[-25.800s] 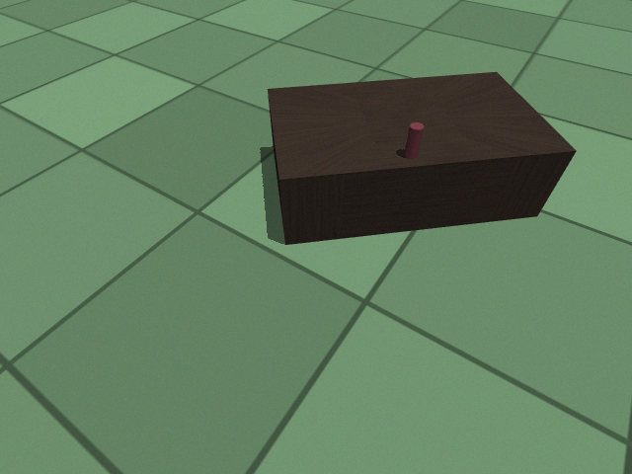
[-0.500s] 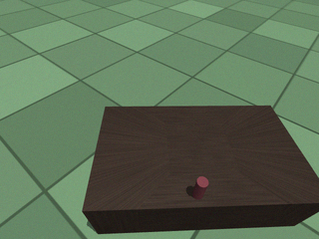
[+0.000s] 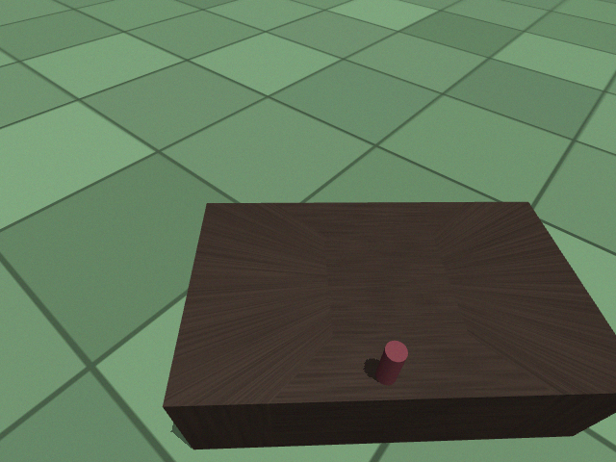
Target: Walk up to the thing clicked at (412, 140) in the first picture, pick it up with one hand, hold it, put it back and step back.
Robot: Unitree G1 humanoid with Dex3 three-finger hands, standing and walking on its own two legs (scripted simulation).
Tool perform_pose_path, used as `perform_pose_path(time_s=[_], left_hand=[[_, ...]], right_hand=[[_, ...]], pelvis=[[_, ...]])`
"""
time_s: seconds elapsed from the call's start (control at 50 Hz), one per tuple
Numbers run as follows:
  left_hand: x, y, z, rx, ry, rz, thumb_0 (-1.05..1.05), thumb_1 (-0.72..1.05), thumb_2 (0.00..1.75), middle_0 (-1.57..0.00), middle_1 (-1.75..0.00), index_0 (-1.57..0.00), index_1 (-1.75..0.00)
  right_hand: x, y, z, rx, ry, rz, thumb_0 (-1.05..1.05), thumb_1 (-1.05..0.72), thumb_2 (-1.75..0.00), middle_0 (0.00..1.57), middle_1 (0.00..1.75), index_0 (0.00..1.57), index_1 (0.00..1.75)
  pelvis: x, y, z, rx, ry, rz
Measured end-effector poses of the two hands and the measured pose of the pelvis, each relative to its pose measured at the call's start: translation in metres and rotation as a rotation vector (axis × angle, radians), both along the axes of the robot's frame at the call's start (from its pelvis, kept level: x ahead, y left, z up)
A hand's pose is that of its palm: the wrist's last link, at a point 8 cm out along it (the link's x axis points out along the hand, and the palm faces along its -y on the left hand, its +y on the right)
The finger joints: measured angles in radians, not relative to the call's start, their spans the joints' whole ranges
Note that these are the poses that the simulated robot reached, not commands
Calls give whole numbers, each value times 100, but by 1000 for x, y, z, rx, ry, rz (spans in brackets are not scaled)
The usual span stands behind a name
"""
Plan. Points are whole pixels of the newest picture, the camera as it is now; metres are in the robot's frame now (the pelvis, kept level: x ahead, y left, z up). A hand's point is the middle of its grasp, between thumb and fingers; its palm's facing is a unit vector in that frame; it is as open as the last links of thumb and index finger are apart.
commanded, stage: stand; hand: right
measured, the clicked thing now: (390, 363) +0.42 -0.19 -0.36
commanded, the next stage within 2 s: none
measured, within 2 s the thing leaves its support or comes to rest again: neither
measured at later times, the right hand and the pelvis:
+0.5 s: hand out of the picture +0.08 -0.26 -0.16, palm faces +0.00 +0.94 -0.35, open 7.4 cm; pelvis +0.01 +0.00 +0.00, yaw +0 degrees
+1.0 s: hand out of the picture +0.09 -0.26 -0.16, palm faces -0.02 +0.94 -0.35, open 7.4 cm; pelvis +0.01 -0.01 +0.00, yaw +1 degrees
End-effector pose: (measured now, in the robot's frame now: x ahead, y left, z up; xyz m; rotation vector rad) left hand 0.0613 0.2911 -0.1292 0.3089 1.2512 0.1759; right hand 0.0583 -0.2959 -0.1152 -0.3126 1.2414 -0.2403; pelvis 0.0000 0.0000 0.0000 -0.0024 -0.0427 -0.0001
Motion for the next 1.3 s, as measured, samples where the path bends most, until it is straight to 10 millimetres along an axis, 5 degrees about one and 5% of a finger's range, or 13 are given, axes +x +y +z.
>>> perform_pose_path(time_s=[0.12,0.28,1.3], left_hand=[[-1,1,0,1,9,7,0,91,90,-21,-30,-20,-30],[1,1,2,6,12,9,0,91,90,-21,-30,-20,-30],[13,-8,7,15,-18,18,0,91,90,-21,-30,-20,-30]], right_hand=[[2,0,-1,1,6,3,1,-69,-85,20,30,20,30],[7,-2,-2,4,7,6,1,-86,-89,21,30,20,30],[24,-12,-3,11,0,33,1,-91,-90,21,30,20,30]], pelvis=[[2,0,0,2,3,2],[6,-1,0,4,6,4],[13,-13,1,3,7,22]])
